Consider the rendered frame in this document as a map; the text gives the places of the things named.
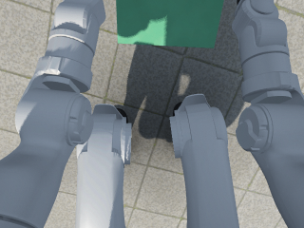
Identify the robot left upper arm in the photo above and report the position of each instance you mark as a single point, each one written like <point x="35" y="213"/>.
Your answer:
<point x="50" y="124"/>

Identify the right robot forearm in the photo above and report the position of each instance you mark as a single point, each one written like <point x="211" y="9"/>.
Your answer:
<point x="265" y="55"/>

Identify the carton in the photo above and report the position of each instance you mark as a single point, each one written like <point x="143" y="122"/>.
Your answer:
<point x="170" y="23"/>

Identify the robot right shin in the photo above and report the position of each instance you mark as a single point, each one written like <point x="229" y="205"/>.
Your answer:
<point x="218" y="120"/>

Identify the left robot forearm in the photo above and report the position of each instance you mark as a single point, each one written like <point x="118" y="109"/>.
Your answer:
<point x="71" y="47"/>

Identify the robot right upper arm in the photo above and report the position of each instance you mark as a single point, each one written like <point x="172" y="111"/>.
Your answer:
<point x="274" y="134"/>

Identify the right robot thigh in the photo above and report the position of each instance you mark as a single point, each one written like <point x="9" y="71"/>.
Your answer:
<point x="210" y="195"/>

